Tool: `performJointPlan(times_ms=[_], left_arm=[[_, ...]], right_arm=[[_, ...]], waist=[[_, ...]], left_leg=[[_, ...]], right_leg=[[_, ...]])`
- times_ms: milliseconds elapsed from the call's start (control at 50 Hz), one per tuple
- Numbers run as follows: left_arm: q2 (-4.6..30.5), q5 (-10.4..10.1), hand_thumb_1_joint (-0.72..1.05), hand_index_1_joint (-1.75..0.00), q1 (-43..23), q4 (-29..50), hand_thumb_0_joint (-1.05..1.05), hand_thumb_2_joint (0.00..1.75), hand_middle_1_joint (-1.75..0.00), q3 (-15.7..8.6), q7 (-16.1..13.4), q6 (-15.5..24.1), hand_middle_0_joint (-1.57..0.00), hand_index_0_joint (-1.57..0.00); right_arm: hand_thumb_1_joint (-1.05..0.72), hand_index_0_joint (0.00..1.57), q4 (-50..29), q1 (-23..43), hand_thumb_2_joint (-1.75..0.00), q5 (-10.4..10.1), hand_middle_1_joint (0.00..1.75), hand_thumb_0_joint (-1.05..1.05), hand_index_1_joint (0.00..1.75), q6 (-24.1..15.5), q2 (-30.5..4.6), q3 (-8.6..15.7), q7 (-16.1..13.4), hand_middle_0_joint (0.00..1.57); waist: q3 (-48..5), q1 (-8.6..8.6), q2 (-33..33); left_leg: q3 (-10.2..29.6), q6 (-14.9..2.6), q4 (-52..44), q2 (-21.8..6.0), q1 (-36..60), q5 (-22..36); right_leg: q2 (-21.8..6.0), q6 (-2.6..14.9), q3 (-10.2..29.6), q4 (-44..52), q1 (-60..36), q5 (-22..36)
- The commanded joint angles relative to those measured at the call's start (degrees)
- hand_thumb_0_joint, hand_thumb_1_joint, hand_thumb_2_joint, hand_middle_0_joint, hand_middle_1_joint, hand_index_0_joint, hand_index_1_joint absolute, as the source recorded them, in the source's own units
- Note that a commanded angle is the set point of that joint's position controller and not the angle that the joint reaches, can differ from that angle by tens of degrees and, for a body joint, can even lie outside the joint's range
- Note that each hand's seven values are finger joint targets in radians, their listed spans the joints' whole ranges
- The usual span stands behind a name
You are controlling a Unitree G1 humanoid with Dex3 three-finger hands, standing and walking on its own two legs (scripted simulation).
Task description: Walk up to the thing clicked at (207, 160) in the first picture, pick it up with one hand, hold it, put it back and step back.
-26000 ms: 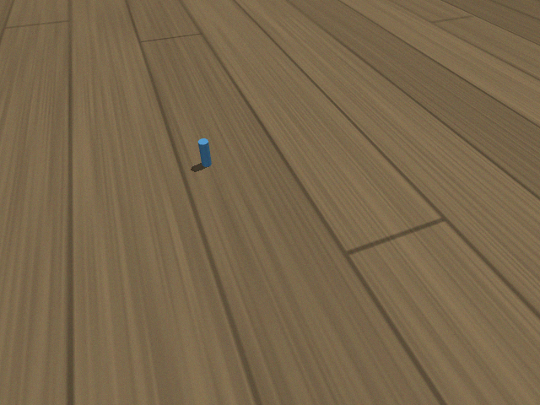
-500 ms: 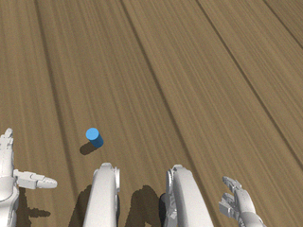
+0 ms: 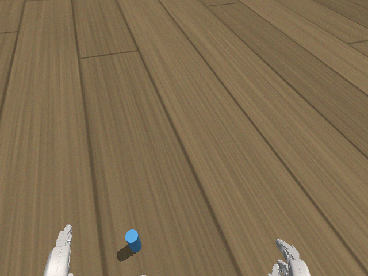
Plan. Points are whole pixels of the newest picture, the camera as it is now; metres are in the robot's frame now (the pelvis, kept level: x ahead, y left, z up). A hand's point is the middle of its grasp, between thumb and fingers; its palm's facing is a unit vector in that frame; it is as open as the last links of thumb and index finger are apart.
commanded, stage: home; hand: left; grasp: from the side
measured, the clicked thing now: (133, 241) +0.39 +0.19 -0.63
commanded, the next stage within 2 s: stand in 1.78 s
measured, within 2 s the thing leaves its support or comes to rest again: neither
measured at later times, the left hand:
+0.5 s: hand out of the picture +0.17 +0.17 -0.04, palm faces +0.11 -0.95 -0.29, open 17.5 cm
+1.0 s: hand out of the picture +0.16 +0.16 -0.04, palm faces +0.10 -0.95 -0.28, open 17.5 cm
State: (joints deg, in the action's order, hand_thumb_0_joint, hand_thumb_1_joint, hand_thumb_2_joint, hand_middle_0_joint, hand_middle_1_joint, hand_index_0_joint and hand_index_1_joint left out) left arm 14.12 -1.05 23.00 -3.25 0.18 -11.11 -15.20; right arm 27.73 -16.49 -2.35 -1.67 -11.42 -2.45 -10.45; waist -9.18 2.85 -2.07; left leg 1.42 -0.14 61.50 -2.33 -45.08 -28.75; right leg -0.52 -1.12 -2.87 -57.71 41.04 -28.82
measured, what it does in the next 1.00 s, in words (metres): stands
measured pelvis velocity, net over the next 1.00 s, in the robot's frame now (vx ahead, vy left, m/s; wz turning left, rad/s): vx -0.01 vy -0.02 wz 0.01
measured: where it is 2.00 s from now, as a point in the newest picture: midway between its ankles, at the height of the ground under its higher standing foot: outside the picture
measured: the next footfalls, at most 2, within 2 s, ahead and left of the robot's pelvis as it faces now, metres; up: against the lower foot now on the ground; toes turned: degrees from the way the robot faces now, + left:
none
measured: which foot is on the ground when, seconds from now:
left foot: down 0.00-1.00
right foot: down 0.00-1.00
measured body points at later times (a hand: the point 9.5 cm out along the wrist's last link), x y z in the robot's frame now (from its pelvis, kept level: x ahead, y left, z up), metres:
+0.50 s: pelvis +0.00 -0.01 +0.02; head +0.02 +0.00 +0.47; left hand +0.16 +0.22 -0.02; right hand +0.16 -0.25 -0.05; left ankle +0.02 +0.11 -0.67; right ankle +0.00 -0.14 -0.67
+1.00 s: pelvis -0.01 -0.02 +0.02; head +0.01 -0.01 +0.47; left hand +0.15 +0.21 -0.02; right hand +0.15 -0.26 -0.05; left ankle +0.02 +0.11 -0.67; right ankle +0.00 -0.14 -0.67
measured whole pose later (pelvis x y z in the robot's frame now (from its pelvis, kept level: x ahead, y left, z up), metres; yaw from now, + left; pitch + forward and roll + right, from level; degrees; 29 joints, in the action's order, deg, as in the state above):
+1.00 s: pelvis -0.01 -0.02 +0.02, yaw +0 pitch +7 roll -1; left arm 11.6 -0.6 25.8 -1.9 0.9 -7.8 -14.2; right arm 29.6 -15.9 -0.9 -6.9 -12.2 -1.7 -10.2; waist -5.3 1.5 -1.7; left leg 1.3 1.0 53.9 -2.4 -35.6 -25.0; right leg -0.3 -0.1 -2.8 -51.9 32.6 -26.0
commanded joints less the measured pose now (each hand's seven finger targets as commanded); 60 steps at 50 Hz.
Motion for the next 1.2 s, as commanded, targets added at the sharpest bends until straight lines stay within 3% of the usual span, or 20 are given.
performJointPlan(times_ms=[0,120,160,240,300,380,460,500,660,700,800,840,920,1000,1180], left_arm=[[4.6,0.7,-0.59,-0.05,2.2,14.0,0.00,0.03,-0.05,-2.1,-0.4,1.8,-0.04,-0.04],[3.6,0.8,-0.58,-0.05,3.9,15.3,0.00,0.04,-0.05,-2.0,0.9,2.4,-0.05,-0.05],[3.3,1.1,-0.56,-0.05,4.1,13.1,0.00,0.05,-0.05,-2.3,1.4,2.5,-0.05,-0.05],[3.3,1.3,-0.57,-0.05,2.4,14.6,0.00,0.04,-0.05,-2.3,1.7,3.1,-0.05,-0.05],[3.2,1.2,-0.56,-0.05,-0.1,15.3,0.00,0.05,-0.05,-1.9,1.9,3.2,-0.05,-0.05],[3.5,1.2,-0.59,-0.05,1.7,14.1,0.00,0.03,-0.05,-2.6,1.8,3.1,-0.04,-0.04],[2.9,1.2,-0.57,-0.05,3.4,12.7,0.00,0.04,-0.05,-2.5,1.9,3.1,-0.05,-0.05],[3.3,1.1,-0.59,-0.05,2.4,12.6,0.00,0.03,-0.05,-2.6,2.0,3.3,-0.04,-0.04],[3.1,1.1,-0.58,-0.05,2.2,11.7,0.00,0.04,-0.05,-2.6,2.4,3.7,-0.05,-0.05],[3.0,1.0,-0.56,-0.05,0.7,11.6,0.00,0.05,-0.05,-2.5,2.5,3.7,-0.05,-0.05],[3.6,1.1,-0.56,-0.05,1.6,12.1,0.00,0.05,-0.05,-3.1,2.4,3.8,-0.05,-0.05],[3.2,1.0,-0.54,-0.06,1.3,11.1,0.00,0.06,-0.06,-2.7,2.6,3.9,-0.05,-0.05],[3.0,1.1,-0.55,-0.05,1.6,11.7,0.00,0.06,-0.05,-2.7,2.6,3.9,-0.05,-0.05],[2.9,1.0,-0.55,-0.05,1.3,11.1,0.00,0.05,-0.05,-2.6,2.7,4.1,-0.05,-0.05],[2.8,1.0,-0.55,-0.06,0.0,11.7,0.00,0.06,-0.06,-2.3,2.7,4.5,-0.05,-0.05]], right_arm=[[-0.90,0.20,-9.1,4.0,-0.90,0.8,0.30,0.00,0.30,-4.0,-6.9,3.1,-1.1,0.20],[-0.90,0.20,-9.7,3.4,-0.90,1.3,0.30,0.00,0.30,-5.1,-7.1,3.4,-0.6,0.20],[-0.90,0.20,-9.2,2.9,-0.90,1.5,0.30,0.00,0.30,-5.6,-7.2,3.6,-0.7,0.20],[-0.90,0.20,-8.8,2.9,-0.90,1.8,0.30,0.00,0.30,-6.2,-7.2,3.8,-0.7,0.20],[-0.90,0.20,-8.3,3.6,-0.90,1.9,0.30,0.00,0.30,-7.0,-7.0,3.5,-0.5,0.20],[-0.90,0.20,-8.3,4.1,-0.90,1.8,0.30,0.00,0.30,-7.2,-7.1,3.4,-0.6,0.20],[-0.90,0.20,-7.9,4.1,-0.90,1.8,0.30,0.00,0.30,-7.6,-7.2,3.6,-0.5,0.20],[-0.90,0.20,-8.1,4.7,-0.90,1.7,0.30,0.00,0.30,-7.5,-7.2,3.4,-0.3,0.20],[-0.90,0.20,-7.8,4.2,-0.90,1.7,0.30,0.00,0.30,-7.8,-7.5,3.9,-0.4,0.20],[-0.90,0.20,-7.8,4.6,-0.90,1.7,0.30,0.00,0.30,-8.1,-7.5,3.8,-0.4,0.20],[-0.90,0.20,-7.5,4.4,-0.90,1.7,0.30,0.00,0.30,-8.4,-7.3,3.8,-0.5,0.20],[-0.90,0.20,-7.3,4.8,-0.90,1.7,0.30,0.00,0.30,-8.5,-7.4,3.7,-0.5,0.20],[-0.90,0.20,-7.1,4.2,-0.90,1.8,0.30,0.00,0.30,-8.6,-7.4,3.8,-0.6,0.20],[-0.90,0.20,-7.0,5.1,-0.90,1.7,0.30,0.00,0.30,-8.8,-7.1,3.5,-0.5,0.20],[-0.90,0.20,-6.8,4.7,-0.90,1.8,0.30,0.00,0.30,-9.1,-7.4,3.8,-0.5,0.20]], waist=[[-4.0,-1.36,-1.5],[-1.1,-1.08,-0.2],[-2.0,-0.75,2.2],[-4.3,-0.77,-0.1],[-2.9,-0.67,-1.0],[-2.4,-1.56,-0.1],[-3.1,-1.97,0.0],[-1.3,-1.83,-0.4],[-2.5,-1.50,1.7],[-0.7,-1.38,1.5],[-2.5,-1.70,0.9],[-0.3,-1.37,2.0],[-2.3,-1.20,1.3],[0.1,-1.82,1.0],[-0.9,-1.45,-0.1]], left_leg=[[1.2,0.21,-14.2,0.5,11.3,11.5],[0.1,0.18,-15.1,0.9,12.2,13.5],[-0.5,-0.09,-14.1,1.1,12.8,15.5],[-1.0,0.16,-13.8,1.4,15.1,18.1],[-0.8,0.23,-14.9,1.5,15.3,15.2],[-1.1,0.08,-15.4,1.7,14.8,13.4],[-1.0,0.18,-15.5,1.5,15.2,15.0],[-1.1,0.16,-15.9,1.7,14.2,13.4],[-1.5,-0.22,-15.3,1.7,14.9,14.0],[-1.7,-0.28,-15.8,1.8,14.1,11.0],[-1.7,-0.31,-15.6,1.8,14.7,12.3],[-1.9,-0.42,-15.8,1.8,14.1,10.2],[-1.9,-0.32,-15.5,1.7,15.4,12.8],[-1.6,-0.23,-16.8,1.6,14.1,9.2],[-1.2,-0.04,-17.0,1.5,15.0,9.9]], right_leg=[[2.1,1.74,-2.1,10.3,-5.9,11.1],[2.1,1.60,-1.8,12.3,-7.8,12.5],[1.9,1.31,-1.3,12.8,-8.7,14.5],[1.7,1.29,-0.8,12.7,-10.4,17.3],[1.7,1.36,-0.8,13.3,-9.9,14.5],[1.6,1.25,-0.7,14.5,-10.2,13.0],[1.7,1.37,-0.8,14.2,-10.8,14.1],[1.7,1.37,-0.8,14.7,-10.1,12.8],[1.5,1.11,-0.2,15.0,-10.5,13.8],[1.4,1.05,-0.1,15.8,-9.3,11.0],[1.2,1.10,0.0,15.8,-10.5,12.2],[1.2,1.00,0.2,16.6,-9.5,10.2],[1.2,1.02,0.2,15.8,-10.3,12.9],[1.3,1.28,-0.3,16.3,-9.5,8.8],[1.6,1.45,-0.5,15.5,-9.2,9.4]])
